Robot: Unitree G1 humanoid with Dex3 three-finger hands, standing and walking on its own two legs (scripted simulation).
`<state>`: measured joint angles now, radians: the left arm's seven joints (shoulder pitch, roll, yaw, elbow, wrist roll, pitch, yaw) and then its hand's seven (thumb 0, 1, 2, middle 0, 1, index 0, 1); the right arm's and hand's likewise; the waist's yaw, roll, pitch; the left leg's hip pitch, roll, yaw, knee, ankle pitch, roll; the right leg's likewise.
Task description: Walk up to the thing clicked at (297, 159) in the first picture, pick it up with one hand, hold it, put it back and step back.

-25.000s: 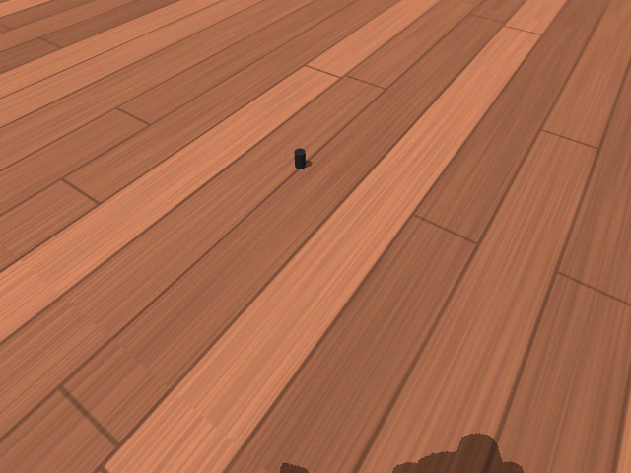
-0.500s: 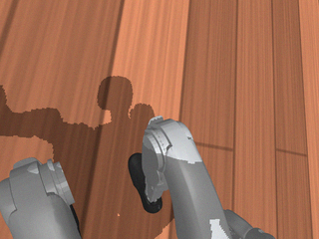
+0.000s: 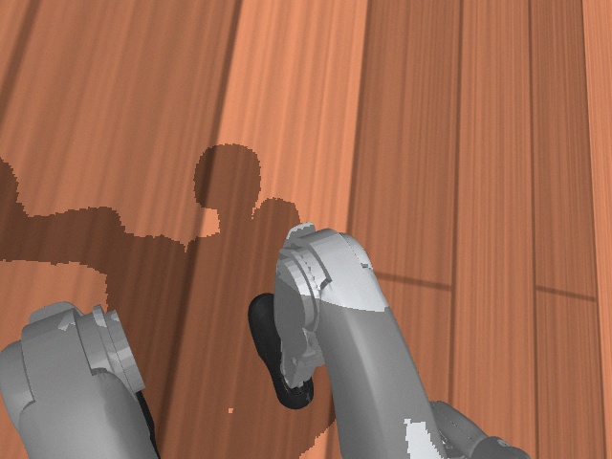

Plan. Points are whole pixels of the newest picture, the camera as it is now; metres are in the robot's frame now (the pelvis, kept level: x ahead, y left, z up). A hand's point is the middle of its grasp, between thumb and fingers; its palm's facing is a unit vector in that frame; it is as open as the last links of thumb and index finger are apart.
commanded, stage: withdraw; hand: left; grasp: from above
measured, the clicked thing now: out of the picture +0.45 +0.29 -0.26
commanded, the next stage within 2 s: home in 0.94 s
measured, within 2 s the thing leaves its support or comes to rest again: neither
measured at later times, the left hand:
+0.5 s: hand out of the picture +0.44 +0.32 -0.10, palm faces -0.37 -0.07 -0.93, open 13.9 cm
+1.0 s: hand out of the picture +0.41 +0.30 -0.12, palm faces -0.49 -0.09 -0.87, open 13.2 cm
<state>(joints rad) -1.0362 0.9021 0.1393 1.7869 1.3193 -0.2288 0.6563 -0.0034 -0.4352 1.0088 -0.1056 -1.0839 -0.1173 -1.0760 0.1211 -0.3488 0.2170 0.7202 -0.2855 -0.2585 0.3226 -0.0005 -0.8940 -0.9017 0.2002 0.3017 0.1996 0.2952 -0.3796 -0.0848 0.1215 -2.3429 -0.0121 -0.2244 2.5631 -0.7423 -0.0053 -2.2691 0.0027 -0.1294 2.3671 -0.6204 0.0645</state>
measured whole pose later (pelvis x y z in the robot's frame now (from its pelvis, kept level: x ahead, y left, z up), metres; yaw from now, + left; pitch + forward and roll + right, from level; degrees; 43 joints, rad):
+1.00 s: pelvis -0.01 -0.01 +0.04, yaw +7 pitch +33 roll -7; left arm -1.02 0.71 0.01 1.55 1.29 -0.26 0.39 0.00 -0.41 0.93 -0.23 -0.93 -0.22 -0.94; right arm 0.18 -0.32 0.07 0.72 -0.15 -0.07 0.12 0.00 -0.91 -0.91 0.20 0.30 0.20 0.30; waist -0.27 -0.02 -0.05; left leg -2.27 -0.02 -0.11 2.35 -0.66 -0.01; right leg -2.23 -0.03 -0.04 2.25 -0.60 0.03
